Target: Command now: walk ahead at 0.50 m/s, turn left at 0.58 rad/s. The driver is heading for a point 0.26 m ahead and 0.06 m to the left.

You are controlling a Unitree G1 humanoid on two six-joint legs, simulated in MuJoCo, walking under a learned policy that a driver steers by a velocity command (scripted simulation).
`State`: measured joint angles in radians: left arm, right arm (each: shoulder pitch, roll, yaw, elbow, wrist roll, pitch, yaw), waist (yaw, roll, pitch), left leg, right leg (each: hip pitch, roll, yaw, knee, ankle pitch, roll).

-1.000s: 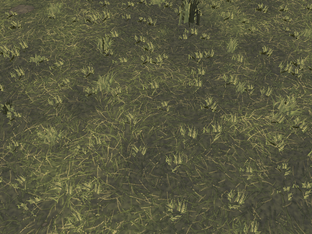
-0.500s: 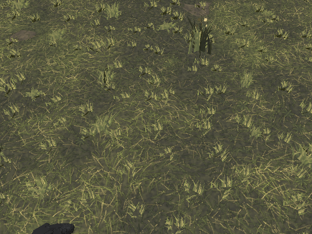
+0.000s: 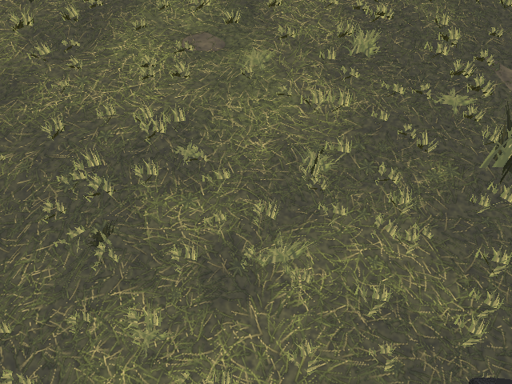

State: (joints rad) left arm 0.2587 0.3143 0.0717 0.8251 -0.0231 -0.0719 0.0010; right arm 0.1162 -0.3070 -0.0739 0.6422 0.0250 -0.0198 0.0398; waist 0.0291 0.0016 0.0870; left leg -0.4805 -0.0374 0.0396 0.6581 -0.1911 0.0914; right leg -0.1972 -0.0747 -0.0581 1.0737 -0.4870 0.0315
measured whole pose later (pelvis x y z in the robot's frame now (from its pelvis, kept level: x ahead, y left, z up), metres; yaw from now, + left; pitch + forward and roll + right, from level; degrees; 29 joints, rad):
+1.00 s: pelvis +0.27 +0.02 +0.02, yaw +7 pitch -1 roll +0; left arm 0.12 0.25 0.03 0.94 0.00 0.00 0.01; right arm 0.25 -0.22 -0.03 0.93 -0.01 -0.01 -0.03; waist 0.00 -0.01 0.03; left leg -0.15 0.00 -0.03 0.53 -0.36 0.00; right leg -0.29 -0.01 0.01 0.52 -0.21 0.02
